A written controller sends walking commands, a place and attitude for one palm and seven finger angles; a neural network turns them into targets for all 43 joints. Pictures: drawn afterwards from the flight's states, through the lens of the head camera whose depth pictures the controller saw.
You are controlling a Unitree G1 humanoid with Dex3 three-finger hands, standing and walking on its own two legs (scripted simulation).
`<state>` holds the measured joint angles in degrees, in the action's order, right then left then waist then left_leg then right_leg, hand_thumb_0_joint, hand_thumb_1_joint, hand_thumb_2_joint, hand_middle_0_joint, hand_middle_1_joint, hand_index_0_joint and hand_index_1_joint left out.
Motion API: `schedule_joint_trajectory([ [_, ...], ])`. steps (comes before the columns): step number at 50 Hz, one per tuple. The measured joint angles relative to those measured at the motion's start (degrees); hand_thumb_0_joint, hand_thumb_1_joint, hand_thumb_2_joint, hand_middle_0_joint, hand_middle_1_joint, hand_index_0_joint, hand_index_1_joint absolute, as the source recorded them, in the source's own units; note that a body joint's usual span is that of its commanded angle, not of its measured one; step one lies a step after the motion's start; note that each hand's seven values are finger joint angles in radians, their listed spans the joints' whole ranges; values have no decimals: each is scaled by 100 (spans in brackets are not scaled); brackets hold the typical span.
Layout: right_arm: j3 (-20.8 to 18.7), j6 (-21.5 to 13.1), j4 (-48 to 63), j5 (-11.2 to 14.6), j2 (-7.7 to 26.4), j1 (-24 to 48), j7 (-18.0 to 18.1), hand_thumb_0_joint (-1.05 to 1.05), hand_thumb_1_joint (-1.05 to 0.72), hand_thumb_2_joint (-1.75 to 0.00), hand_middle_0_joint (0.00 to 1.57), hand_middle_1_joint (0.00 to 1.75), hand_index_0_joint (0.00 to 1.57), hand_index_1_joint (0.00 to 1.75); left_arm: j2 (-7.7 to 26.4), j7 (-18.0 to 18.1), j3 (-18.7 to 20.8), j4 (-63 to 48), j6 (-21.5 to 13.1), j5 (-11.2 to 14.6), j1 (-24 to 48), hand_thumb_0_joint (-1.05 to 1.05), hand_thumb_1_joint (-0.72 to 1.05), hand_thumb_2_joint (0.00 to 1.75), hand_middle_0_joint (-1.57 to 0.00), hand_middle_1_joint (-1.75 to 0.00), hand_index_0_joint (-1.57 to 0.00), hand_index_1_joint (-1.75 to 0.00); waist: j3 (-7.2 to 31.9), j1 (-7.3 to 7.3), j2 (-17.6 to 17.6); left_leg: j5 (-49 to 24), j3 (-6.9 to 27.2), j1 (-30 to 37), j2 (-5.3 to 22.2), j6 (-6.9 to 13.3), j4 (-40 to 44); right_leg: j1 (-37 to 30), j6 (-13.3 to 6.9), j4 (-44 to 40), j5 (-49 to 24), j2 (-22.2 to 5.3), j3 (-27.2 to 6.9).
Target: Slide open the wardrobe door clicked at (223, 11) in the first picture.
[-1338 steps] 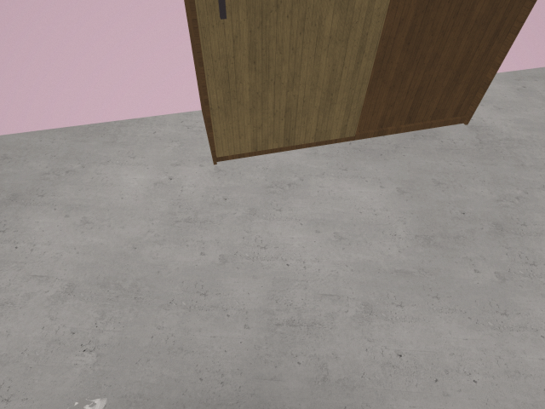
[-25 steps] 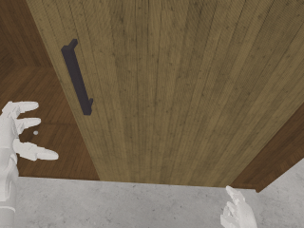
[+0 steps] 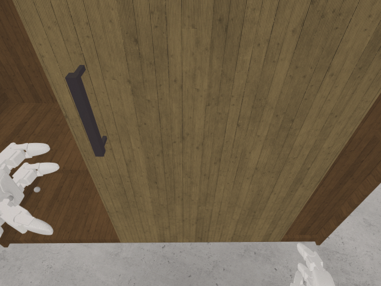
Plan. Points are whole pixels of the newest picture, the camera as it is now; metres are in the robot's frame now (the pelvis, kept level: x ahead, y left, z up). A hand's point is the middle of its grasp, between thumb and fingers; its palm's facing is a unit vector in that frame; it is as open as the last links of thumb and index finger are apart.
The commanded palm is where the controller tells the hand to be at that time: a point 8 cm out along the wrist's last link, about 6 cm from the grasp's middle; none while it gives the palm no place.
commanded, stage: draw the hand back to the body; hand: left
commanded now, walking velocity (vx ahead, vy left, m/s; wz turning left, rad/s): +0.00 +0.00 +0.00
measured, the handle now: (91, 114) +0.46 +0.30 +0.13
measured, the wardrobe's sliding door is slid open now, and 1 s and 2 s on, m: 0.59 0.59 0.59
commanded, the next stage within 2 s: step back with the hand held close in 1.06 s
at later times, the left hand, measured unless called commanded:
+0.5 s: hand (49, 181) +0.23 +0.27 +0.16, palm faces +0.45 -0.81 -0.37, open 10.6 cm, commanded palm +0.18 +0.31 +0.18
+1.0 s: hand (68, 188) +0.21 +0.23 +0.17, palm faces +0.42 -0.82 -0.38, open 7.5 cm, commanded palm +0.17 +0.26 +0.19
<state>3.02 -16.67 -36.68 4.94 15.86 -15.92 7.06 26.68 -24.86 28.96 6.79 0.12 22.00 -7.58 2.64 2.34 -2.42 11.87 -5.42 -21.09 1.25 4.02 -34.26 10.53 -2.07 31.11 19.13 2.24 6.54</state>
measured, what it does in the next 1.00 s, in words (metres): stands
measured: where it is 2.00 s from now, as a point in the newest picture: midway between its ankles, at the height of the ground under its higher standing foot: outside the picture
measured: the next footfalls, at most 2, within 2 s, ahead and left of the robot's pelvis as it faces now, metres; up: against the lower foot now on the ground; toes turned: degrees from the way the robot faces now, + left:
right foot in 1.86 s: -0.06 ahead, -0.09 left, +0.00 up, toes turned +4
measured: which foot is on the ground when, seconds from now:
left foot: down 0.00-1.00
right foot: down 0.00-1.00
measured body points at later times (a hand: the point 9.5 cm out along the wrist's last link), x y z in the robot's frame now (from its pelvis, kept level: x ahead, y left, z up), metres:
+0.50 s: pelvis +0.03 +0.00 +0.01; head +0.01 -0.01 +0.46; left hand +0.20 +0.31 +0.18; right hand +0.22 -0.22 -0.06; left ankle +0.07 +0.07 -0.73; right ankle -0.02 -0.09 -0.73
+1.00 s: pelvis +0.03 -0.03 +0.02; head +0.00 -0.05 +0.46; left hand +0.19 +0.27 +0.19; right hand +0.22 -0.26 -0.07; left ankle +0.07 +0.07 -0.73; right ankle -0.02 -0.09 -0.73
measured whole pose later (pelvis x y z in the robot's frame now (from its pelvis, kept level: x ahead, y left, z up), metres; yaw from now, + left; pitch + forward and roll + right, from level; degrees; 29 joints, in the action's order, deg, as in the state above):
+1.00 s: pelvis +0.03 -0.03 +0.02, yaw -1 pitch -5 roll +0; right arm 0.9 -4.2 -36.2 0.4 13.4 -11.1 3.8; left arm 20.8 5.1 18.5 -23.3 -3.3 6.1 -28.6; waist -0.2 4.5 -3.1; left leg 9.2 -6.2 -8.8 1.1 1.5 -22.8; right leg -1.4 -4.0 19.1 16.0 3.2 4.9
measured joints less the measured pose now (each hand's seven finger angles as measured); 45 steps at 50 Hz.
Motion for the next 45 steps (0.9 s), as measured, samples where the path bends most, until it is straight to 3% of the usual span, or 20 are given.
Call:
schedule_joint_trajectory([
  [3, -31, 37, -13, -181, -56, 135, -105, 2, -91, -90, 20, 30, 20, 30, -77, 1075, -297, -533, -161, -731, -284, -1, -46, 24, -25, -110, -25, -109, -50, 25, -19, -39, 16, 121, -14, -12, 128, -148, -14, -186, -80, 7, 7],
  [6, -41, 180, 11, -263, -113, 276, -190, 2, -91, -90, 20, 30, 20, 30, -278, 2098, -504, -1096, -280, -1198, -692, -1, -38, 28, -25, -105, -25, -105, -148, 58, -17, -126, -22, 288, -59, -17, 359, -275, 6, -366, -167, -22, -41],
  [9, -56, 318, -4, -316, -161, 334, -218, 2, -91, -90, 20, 30, 20, 30, -452, 2684, -683, -1519, -379, -1468, -999, -1, -29, 32, -25, -100, -24, -100, -211, 137, -14, -203, -59, 458, -117, 3, 573, -403, 29, -506, -210, -66, -78],
  [12, -60, 477, -59, -339, -209, 369, -232, 2, -91, -90, 20, 30, 20, 30, -536, 2988, -794, -1727, -433, -1612, -1136, -1, -19, 37, -24, -94, -24, -94, -262, 217, 1, -250, -75, 622, -169, 19, 744, -541, 44, -622, -227, -105, -94],
  [19, -53, 748, -113, -401, -273, 444, -285, 2, -91, -90, 20, 30, 20, 30, -614, 3214, -915, -2041, -377, -1731, -1276, 0, 5, 49, -24, -80, -23, -80, -335, 264, -13, -271, -124, 957, -224, 11, 1012, -849, 50, -868, -251, -141, -153],
  [27, -109, 978, 45, -442, -287, 447, -394, 2, -91, -90, 20, 30, 20, 30, -543, 3112, -989, -2689, -328, -1701, -1777, 0, 34, 63, -23, -63, -22, -63, -280, 186, -15, -206, -186, 1124, -190, -44, 1098, -1022, 20, -1028, -246, -104, -235],
  [37, -200, 1152, 108, -449, -208, 427, -399, 2, -91, -90, 20, 30, 20, 30, -557, 3038, -1055, -3161, -308, -1653, -2097, 1, 69, 80, -22, -42, -21, -42, -238, 191, -55, -174, -157, 1178, -129, -126, 1087, -1102, -57, -1073, -223, -36, -221],
  [45, -204, 1244, 79, -446, -242, 462, -349, 2, -91, -90, 20, 30, 20, 30, -555, 3004, -1023, -3048, -325, -1606, -2101, 1, 85, 88, -21, -33, -21, -33, -263, 207, -55, -221, -103, 1212, -54, -211, 1115, -1166, -148, -1151, -269, 52, -182],
])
